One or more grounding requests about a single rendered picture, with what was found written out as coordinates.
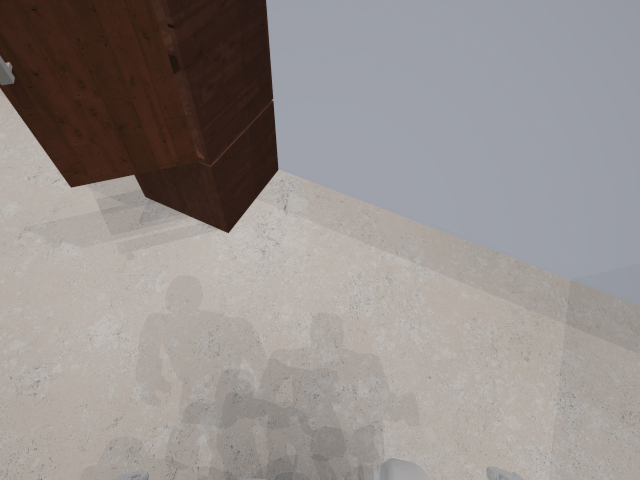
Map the robot right thigh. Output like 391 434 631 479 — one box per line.
371 459 431 480

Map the cupboard door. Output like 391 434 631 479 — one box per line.
0 0 199 188

